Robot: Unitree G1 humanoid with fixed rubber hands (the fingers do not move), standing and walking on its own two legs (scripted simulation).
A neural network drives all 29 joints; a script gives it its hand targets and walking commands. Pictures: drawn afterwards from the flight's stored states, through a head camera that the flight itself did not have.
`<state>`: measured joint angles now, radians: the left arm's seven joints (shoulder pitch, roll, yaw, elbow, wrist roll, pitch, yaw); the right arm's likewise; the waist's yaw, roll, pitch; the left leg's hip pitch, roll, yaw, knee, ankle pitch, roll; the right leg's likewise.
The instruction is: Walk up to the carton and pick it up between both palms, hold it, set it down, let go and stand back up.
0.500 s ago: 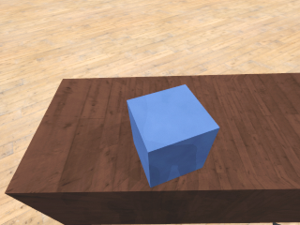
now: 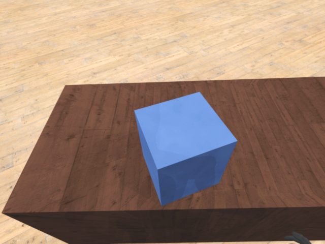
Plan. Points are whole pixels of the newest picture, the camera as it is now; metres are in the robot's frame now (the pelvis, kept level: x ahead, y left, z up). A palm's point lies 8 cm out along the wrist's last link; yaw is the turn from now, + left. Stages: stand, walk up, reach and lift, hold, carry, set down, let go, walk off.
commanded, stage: walk up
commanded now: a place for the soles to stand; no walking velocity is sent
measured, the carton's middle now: (180, 150) +0.41 -0.02 -0.05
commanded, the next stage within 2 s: reach and lift in 0.62 s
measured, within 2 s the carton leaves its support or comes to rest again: neither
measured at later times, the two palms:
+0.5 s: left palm out of the picture +0.08 +0.32 -0.08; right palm out of the picture +0.11 -0.31 -0.07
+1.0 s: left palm (71, 240) +0.17 +0.26 -0.08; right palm out of the picture +0.14 -0.29 -0.09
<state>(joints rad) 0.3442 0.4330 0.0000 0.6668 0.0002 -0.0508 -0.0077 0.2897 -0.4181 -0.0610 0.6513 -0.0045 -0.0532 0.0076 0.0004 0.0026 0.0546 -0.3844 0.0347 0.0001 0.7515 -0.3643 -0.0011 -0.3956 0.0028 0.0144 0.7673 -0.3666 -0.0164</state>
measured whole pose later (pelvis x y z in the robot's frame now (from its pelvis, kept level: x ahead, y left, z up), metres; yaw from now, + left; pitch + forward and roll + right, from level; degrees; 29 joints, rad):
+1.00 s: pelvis +0.00 +0.00 +0.00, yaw +0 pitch +0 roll +0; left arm 0.12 0.28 0.00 0.55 0.00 0.24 0.07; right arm 0.12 -0.33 -0.14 0.93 -0.06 -0.30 0.10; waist 0.00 0.00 0.06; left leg -0.38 0.03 0.00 0.74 -0.36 -0.03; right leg -0.39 0.00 0.01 0.76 -0.37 0.00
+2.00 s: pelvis +0.00 -0.02 +0.01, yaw +0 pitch +0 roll +2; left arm 0.12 0.04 0.03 0.55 0.00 -0.27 0.23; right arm 0.04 -0.40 0.08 0.93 0.30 -0.60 0.27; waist 0.02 0.00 0.06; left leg -0.32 0.04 0.00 0.59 -0.27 -0.06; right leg -0.37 0.01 0.01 0.67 -0.31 -0.04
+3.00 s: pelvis +0.01 -0.03 +0.01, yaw +0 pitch +1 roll +2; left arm 0.05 0.03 0.03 0.39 0.00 -0.14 0.27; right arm -0.29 -0.43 0.17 0.93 0.41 -0.43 0.24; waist 0.07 0.00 0.04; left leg -0.32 0.05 0.00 0.59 -0.29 -0.06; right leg -0.37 0.02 0.01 0.67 -0.33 -0.04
